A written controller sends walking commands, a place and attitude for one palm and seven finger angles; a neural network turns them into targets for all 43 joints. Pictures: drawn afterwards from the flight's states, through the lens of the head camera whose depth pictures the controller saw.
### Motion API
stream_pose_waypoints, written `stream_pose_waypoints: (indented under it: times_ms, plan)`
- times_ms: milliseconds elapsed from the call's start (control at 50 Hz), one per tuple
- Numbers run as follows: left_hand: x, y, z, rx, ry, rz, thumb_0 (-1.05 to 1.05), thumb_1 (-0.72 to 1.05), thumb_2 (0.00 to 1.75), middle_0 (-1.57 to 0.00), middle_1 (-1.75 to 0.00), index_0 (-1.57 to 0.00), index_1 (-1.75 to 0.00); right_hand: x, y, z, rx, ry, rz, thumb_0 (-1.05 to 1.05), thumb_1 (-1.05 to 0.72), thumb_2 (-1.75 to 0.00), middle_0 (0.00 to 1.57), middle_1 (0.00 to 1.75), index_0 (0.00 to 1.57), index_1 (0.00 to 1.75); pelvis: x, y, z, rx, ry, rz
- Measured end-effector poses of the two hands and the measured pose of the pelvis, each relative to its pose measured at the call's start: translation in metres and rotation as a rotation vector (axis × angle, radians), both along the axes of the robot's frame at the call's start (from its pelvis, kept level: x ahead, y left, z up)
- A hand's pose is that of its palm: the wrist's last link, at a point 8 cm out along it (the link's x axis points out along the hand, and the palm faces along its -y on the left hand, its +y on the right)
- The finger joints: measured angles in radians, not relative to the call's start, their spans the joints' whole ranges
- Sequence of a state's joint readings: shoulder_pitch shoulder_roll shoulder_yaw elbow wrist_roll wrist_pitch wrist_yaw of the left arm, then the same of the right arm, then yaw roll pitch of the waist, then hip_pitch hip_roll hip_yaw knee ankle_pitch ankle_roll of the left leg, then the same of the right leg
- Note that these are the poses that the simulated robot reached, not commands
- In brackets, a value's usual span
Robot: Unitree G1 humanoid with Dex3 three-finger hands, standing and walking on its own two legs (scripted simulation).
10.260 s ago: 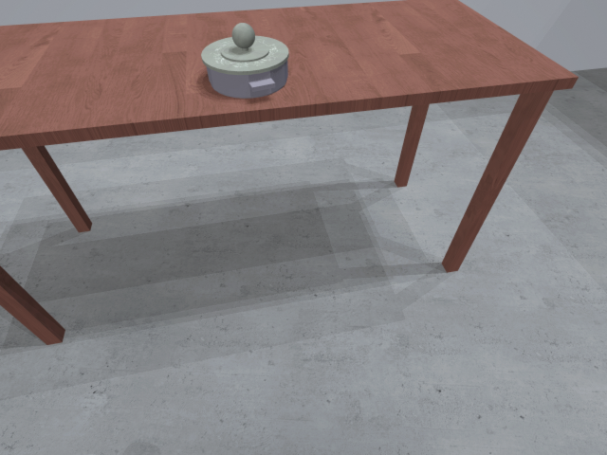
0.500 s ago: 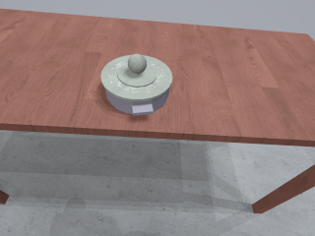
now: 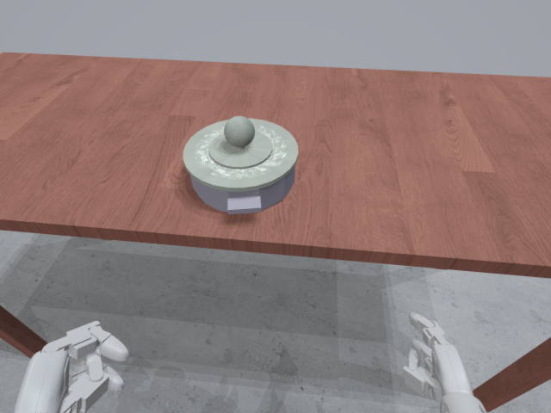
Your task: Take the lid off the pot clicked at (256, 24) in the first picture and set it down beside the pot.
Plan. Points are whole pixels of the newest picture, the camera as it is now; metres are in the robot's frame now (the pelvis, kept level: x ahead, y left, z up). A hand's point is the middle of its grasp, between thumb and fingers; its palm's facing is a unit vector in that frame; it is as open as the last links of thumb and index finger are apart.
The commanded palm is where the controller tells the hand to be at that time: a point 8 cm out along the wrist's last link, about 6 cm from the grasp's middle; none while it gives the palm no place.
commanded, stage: lift the closed hand beside the body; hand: left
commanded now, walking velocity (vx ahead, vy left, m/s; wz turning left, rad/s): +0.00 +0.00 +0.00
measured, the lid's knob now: (239, 131) +0.50 +0.14 +0.16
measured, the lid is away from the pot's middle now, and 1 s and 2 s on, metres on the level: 0.00 0.00 0.00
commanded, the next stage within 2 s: raise the hand higher, near the body in 0.06 s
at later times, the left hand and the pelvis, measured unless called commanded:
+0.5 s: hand (86, 326) +0.16 +0.23 +0.13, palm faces +0.32 -0.82 -0.48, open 3.1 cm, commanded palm +0.10 +0.26 +0.17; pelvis +0.01 -0.01 +0.00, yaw -2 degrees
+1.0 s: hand (50, 275) +0.17 +0.24 +0.21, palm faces +0.39 -0.83 -0.39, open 3.1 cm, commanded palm +0.12 +0.28 +0.23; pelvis -0.01 +0.02 +0.00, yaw -2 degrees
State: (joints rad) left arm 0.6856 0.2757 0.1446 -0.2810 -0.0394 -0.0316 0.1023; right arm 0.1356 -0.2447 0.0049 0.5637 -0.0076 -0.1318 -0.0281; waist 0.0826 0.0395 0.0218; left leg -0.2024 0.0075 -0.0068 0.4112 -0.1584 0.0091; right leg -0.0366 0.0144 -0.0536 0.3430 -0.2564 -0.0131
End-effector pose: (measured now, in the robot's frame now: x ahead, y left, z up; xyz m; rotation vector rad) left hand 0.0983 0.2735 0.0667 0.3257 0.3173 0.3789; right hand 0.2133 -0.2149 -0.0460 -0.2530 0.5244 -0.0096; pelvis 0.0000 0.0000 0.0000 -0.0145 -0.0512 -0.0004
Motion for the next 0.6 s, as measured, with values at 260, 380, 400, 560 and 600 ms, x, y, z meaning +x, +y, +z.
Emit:
stream_pose_waypoints:
  times_ms: [260,380,400,560,600]
  plan:
    - [0.018,-0.008,0.067,0.167,-0.172,-0.080,0.02,0.90,0.90,-1.28,-1.48,-1.28,-1.47,-0.016,-0.011,-0.021,0.040,0.089,-0.062,0.02,-0.90,-0.90,0.20,0.30,0.20,0.30,0.011,-0.013,0.002,0.005,-0.022,-0.020]
    - [0.021,-0.004,0.078,0.212,-0.190,-0.093,0.02,0.89,0.90,-1.30,-1.50,-1.29,-1.49,-0.024,-0.020,-0.026,0.026,0.116,-0.095,0.02,-0.90,-0.90,0.20,0.30,0.20,0.30,0.011,-0.013,0.002,0.003,-0.023,-0.030]
    - [0.021,-0.005,0.081,0.218,-0.203,-0.096,0.02,0.89,0.90,-1.30,-1.50,-1.29,-1.49,-0.024,-0.021,-0.026,0.022,0.115,-0.098,0.02,-0.90,-0.90,0.20,0.30,0.20,0.30,0.011,-0.012,0.002,0.003,-0.023,-0.030]
    - [0.028,-0.004,0.099,0.239,-0.302,-0.132,0.02,0.89,0.90,-1.30,-1.50,-1.30,-1.49,-0.023,-0.022,-0.018,0.008,0.076,-0.114,0.02,-0.90,-0.90,0.20,0.30,0.20,0.30,0.008,-0.006,0.002,0.001,-0.035,-0.037]
    - [0.029,-0.004,0.104,0.243,-0.338,-0.144,0.02,0.89,0.90,-1.30,-1.50,-1.30,-1.49,-0.023,-0.019,-0.015,0.007,0.062,-0.111,0.02,-0.90,-0.90,0.20,0.30,0.20,0.30,0.007,-0.004,0.002,0.000,-0.038,-0.037]
